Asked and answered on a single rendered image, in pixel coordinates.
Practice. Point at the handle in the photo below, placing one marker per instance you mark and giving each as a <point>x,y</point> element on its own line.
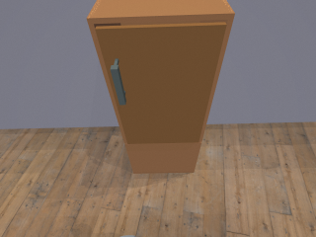
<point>118,83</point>

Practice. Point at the cupboard door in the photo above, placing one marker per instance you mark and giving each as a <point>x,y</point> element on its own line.
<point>167,73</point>

